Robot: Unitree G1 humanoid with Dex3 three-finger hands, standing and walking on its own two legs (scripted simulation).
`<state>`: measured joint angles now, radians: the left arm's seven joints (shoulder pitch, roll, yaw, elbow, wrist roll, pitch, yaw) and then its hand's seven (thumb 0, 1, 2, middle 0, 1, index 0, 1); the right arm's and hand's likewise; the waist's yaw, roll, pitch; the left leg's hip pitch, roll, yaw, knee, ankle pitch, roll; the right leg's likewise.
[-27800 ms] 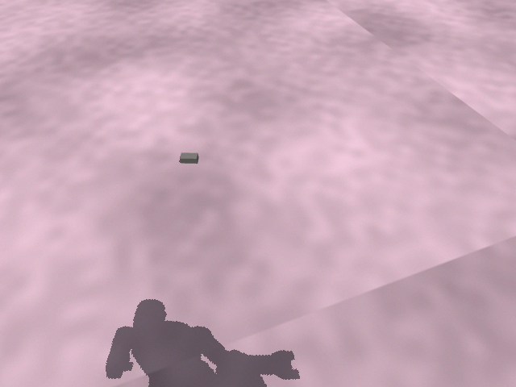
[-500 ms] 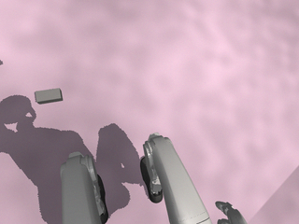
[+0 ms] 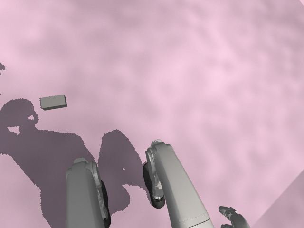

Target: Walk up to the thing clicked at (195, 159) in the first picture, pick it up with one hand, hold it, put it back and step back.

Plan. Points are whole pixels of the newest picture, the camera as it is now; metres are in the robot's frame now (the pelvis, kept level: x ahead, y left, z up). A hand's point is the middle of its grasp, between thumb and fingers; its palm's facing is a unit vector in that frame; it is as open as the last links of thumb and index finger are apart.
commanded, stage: go down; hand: left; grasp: from above
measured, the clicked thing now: (54, 102) +0.58 +0.25 -0.48
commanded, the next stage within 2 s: withdraw in 0.82 s
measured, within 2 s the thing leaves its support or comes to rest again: neither
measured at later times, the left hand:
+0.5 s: hand out of the picture +0.54 +0.31 -0.02, palm faces -0.44 -0.04 -0.90, open 12.6 cm
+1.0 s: hand out of the picture +0.54 +0.31 -0.03, palm faces -0.44 -0.04 -0.90, open 12.8 cm
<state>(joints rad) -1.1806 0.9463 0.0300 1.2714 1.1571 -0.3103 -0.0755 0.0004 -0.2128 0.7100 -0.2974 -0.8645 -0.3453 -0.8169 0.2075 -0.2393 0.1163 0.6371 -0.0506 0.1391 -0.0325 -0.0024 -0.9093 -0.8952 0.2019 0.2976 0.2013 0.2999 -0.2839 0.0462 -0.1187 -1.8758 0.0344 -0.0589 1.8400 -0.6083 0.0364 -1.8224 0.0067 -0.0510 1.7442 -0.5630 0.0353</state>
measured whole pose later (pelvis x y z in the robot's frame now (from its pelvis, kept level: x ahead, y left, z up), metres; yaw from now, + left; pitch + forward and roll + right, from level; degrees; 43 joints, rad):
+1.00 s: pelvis +0.00 +0.01 +0.02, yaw +0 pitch +36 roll -8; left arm -1.14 0.92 0.02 1.27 1.16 -0.30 -0.05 0.00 -0.30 0.78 -0.25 -0.91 -0.29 -0.87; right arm 0.22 -0.23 0.11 0.65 -0.04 0.14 -0.03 0.00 -0.91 -0.90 0.20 0.30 0.20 0.30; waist -0.28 0.05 -0.12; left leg -1.81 0.04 -0.05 1.78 -0.61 0.04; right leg -1.75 0.01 -0.05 1.67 -0.55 0.04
